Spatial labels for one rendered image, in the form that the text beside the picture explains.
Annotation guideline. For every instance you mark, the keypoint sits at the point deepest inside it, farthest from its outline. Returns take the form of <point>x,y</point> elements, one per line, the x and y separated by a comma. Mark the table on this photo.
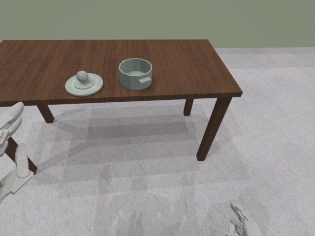
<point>35,72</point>

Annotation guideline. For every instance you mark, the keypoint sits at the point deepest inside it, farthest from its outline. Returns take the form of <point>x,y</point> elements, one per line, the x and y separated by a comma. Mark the left robot hand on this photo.
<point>10,121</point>

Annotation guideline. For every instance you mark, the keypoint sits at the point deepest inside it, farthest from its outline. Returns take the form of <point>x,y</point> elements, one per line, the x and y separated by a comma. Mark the right robot hand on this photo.
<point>249,227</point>

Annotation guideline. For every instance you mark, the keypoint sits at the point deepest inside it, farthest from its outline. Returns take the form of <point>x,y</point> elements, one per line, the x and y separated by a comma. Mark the lid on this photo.
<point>91,86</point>

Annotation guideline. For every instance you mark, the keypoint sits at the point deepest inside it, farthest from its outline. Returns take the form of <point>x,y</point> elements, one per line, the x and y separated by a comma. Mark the pot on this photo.
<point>135,74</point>

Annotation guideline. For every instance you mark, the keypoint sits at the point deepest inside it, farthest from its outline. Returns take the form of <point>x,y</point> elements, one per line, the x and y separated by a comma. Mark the knob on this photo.
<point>82,76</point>

